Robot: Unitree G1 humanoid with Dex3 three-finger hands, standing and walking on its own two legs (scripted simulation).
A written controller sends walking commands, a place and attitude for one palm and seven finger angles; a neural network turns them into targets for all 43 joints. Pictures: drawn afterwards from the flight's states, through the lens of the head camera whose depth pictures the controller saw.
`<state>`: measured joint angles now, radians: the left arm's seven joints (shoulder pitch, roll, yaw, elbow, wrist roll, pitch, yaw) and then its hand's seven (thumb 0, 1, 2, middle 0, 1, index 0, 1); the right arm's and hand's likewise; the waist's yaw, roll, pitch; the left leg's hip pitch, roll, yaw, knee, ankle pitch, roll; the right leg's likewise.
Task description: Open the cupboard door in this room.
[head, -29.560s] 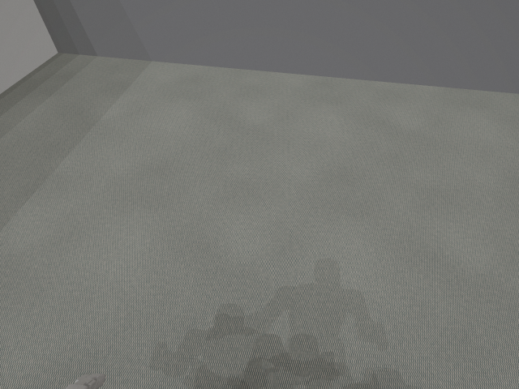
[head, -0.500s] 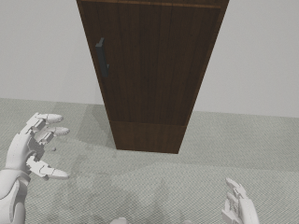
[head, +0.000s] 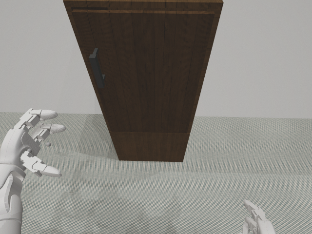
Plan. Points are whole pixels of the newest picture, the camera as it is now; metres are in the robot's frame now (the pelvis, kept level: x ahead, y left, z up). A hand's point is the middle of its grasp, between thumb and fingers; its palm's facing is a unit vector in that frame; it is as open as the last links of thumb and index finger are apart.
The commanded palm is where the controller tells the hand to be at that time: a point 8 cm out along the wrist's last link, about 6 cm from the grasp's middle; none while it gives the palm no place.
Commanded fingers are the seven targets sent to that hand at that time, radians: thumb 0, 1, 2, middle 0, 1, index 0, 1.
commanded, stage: raise the hand with hooked fingers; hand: left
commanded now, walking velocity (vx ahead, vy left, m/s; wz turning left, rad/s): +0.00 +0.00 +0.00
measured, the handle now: (98, 68) +0.60 +0.23 +0.08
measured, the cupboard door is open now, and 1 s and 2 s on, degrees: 0 0 0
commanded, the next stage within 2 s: move the hooked fingers beside the handle in 0.28 s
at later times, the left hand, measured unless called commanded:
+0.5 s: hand (46, 145) +0.29 +0.27 +0.09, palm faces +0.05 -1.00 +0.00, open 14.0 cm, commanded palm +0.28 +0.32 +0.09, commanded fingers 0.00 -0.50 0.30 -0.30 -1.20 -0.30 -1.20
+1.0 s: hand (59, 115) +0.38 +0.28 +0.09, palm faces +0.02 -1.00 +0.00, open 14.0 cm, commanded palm +0.36 +0.33 +0.08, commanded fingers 0.00 -0.50 0.30 -0.30 -1.20 -0.30 -1.20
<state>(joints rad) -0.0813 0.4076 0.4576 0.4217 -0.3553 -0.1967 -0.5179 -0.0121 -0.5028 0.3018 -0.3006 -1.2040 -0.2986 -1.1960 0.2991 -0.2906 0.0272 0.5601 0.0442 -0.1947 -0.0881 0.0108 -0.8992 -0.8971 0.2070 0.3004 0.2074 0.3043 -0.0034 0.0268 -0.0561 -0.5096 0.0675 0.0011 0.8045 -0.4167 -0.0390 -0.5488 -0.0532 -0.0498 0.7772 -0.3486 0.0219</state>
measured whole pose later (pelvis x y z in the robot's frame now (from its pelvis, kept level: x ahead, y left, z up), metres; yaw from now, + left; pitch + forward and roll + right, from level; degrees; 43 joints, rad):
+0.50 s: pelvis -0.01 +0.00 +0.00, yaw +1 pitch +6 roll -1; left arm -0.16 0.40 0.45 0.51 -0.34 -0.23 -0.52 -0.01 -0.51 0.30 -0.30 -1.20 -0.30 -1.20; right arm 0.27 -0.28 0.05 0.57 0.04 -0.19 -0.10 0.01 -0.90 -0.90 0.21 0.30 0.21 0.30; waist 0.01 0.02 -0.04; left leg -0.52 0.06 -0.01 0.82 -0.41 -0.04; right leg -0.55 -0.06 -0.06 0.79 -0.34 0.02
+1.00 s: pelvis -0.01 +0.00 -0.01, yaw -1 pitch +11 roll -1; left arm -0.51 0.53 0.51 0.87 -0.26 -0.29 -0.52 -0.01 -0.50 0.30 -0.30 -1.20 -0.30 -1.20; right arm 0.36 -0.29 0.03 0.60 0.03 -0.10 -0.08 0.01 -0.90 -0.90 0.21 0.30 0.21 0.30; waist -0.06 0.00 -0.06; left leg -0.65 0.07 0.01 0.88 -0.42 -0.03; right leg -0.69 -0.04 -0.03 0.83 -0.34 0.03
